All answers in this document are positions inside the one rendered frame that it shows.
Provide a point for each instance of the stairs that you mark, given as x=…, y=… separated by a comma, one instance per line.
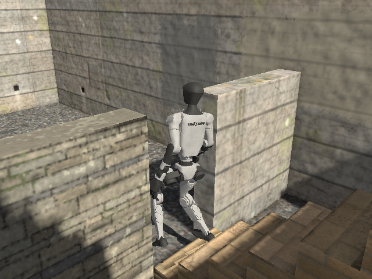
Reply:
x=313, y=243

